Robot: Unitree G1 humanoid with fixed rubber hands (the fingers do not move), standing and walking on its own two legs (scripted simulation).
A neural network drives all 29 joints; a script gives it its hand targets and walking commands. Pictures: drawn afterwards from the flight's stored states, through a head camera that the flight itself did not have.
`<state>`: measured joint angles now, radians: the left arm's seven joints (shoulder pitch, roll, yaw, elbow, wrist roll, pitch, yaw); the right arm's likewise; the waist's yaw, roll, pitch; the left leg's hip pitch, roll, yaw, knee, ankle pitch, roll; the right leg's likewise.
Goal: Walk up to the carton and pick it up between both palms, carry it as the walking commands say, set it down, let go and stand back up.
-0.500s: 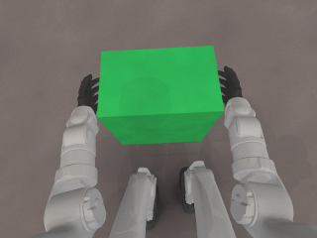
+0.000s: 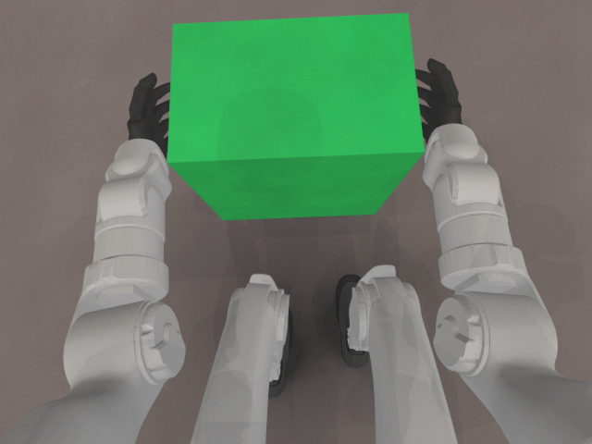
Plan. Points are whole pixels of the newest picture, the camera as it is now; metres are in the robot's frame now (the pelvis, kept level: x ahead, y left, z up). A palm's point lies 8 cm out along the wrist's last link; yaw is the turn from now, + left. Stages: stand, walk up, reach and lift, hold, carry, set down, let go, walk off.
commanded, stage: set down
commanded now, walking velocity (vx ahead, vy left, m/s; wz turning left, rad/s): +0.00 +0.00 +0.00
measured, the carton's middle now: (295, 139) +0.50 +0.02 -0.18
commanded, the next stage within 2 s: none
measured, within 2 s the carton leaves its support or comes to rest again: neither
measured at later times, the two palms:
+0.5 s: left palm (175, 143) +0.50 +0.20 -0.18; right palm (416, 133) +0.51 -0.16 -0.19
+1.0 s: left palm (195, 149) +0.51 +0.20 -0.26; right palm (405, 133) +0.53 -0.16 -0.26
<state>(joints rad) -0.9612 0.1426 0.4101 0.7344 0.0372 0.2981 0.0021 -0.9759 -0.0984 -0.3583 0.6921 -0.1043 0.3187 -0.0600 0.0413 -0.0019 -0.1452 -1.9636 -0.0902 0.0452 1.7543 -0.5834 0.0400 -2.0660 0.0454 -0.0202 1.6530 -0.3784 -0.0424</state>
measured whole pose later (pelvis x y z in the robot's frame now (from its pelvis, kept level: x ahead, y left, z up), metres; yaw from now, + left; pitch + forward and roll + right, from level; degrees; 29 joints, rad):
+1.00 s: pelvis -0.01 +0.01 -0.12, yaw +0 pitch +44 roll +0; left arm -1.23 0.26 0.27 0.82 -0.06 0.26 0.07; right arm -1.27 -0.28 -0.26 0.87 0.07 0.24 -0.08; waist 0.02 -0.01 0.13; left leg -2.27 -0.08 0.09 2.17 -0.66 0.07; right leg -2.38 0.02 -0.04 2.04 -0.42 -0.03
